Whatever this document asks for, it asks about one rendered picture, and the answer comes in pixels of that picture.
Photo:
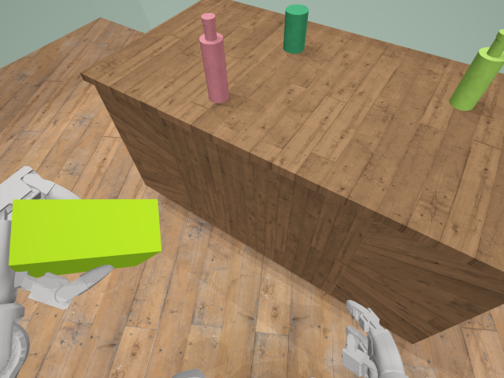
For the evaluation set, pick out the left robot hand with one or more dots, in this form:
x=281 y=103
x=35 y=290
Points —
x=50 y=289

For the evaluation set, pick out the robot left forearm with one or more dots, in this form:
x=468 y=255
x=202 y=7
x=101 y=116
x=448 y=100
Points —
x=14 y=340

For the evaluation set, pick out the sponge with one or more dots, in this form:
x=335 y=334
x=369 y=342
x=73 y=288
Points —
x=64 y=236

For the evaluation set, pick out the table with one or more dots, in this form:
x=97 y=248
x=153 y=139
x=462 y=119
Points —
x=345 y=164

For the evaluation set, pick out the right robot hand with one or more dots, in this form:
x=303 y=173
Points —
x=377 y=353

